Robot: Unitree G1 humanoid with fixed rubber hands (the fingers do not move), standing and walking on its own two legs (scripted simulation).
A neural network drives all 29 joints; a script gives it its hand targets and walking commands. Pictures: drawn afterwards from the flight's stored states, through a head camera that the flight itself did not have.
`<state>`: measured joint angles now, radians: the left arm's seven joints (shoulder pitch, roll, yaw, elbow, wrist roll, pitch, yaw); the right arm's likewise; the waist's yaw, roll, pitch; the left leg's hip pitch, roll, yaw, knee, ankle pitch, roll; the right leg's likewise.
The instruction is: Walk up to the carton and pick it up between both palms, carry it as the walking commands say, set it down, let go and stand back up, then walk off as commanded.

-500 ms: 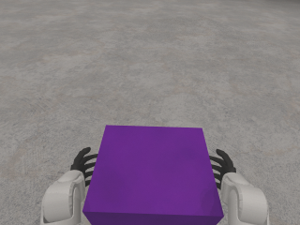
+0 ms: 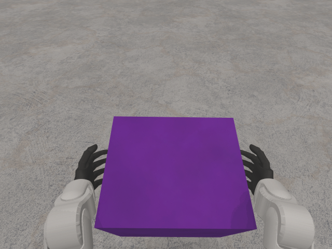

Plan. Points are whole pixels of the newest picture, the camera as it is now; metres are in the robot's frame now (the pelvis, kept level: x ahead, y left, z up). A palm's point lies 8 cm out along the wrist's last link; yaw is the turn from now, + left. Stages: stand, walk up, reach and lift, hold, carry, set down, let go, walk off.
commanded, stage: carry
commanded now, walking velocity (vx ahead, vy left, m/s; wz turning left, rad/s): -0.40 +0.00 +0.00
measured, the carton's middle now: (172, 182) +0.30 -0.02 +0.02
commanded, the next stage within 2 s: none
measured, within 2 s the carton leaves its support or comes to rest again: neither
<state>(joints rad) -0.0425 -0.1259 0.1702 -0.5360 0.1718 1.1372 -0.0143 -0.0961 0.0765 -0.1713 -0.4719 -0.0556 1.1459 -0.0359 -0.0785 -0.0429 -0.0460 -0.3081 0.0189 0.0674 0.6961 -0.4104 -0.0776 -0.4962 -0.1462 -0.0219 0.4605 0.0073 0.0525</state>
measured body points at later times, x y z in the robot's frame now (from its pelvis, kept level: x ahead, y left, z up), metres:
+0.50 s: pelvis -0.28 +0.01 +0.01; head -0.27 -0.01 +0.46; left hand +0.00 +0.14 +0.07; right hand -0.07 -0.21 +0.06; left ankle -0.20 +0.16 -0.63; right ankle -0.25 -0.12 -0.72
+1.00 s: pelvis -0.54 +0.08 +0.01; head -0.52 +0.11 +0.46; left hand -0.29 +0.30 +0.08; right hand -0.25 -0.05 +0.09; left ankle -0.44 +0.19 -0.72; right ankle -0.57 -0.07 -0.64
